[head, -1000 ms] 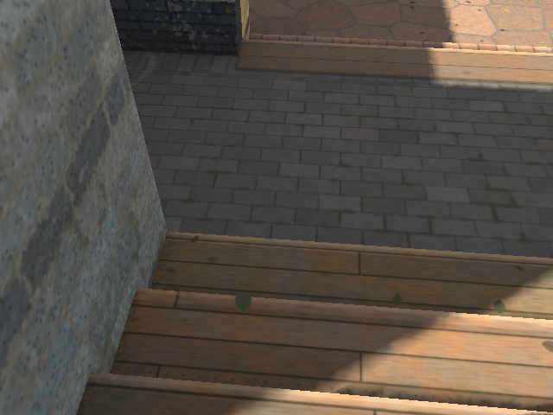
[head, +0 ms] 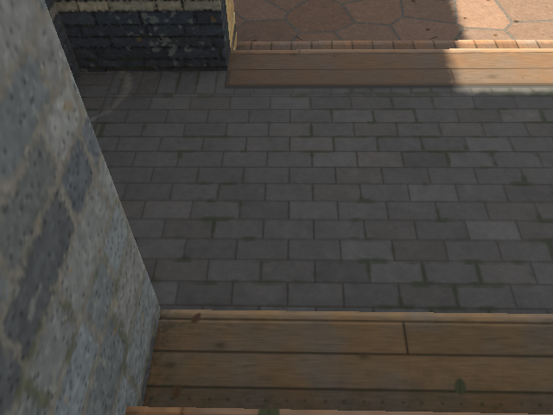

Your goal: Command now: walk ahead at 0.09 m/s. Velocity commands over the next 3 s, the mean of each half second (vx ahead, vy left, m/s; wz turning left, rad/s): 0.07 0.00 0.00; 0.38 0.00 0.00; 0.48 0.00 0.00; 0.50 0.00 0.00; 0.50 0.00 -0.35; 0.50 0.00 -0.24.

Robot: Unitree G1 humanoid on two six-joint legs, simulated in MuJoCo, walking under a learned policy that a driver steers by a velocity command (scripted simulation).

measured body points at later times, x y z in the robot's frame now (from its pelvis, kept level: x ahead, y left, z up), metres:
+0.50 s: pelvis +0.03 -0.01 +0.00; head +0.04 -0.01 +0.45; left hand +0.11 +0.25 -0.14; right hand +0.05 -0.27 -0.14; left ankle -0.04 +0.10 -0.72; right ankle +0.04 -0.10 -0.72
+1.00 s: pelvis +0.20 +0.00 -0.04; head +0.21 +0.00 +0.41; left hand +0.08 +0.17 -0.19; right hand +0.34 -0.20 -0.18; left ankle +0.36 +0.15 -0.75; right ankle +0.04 -0.10 -0.72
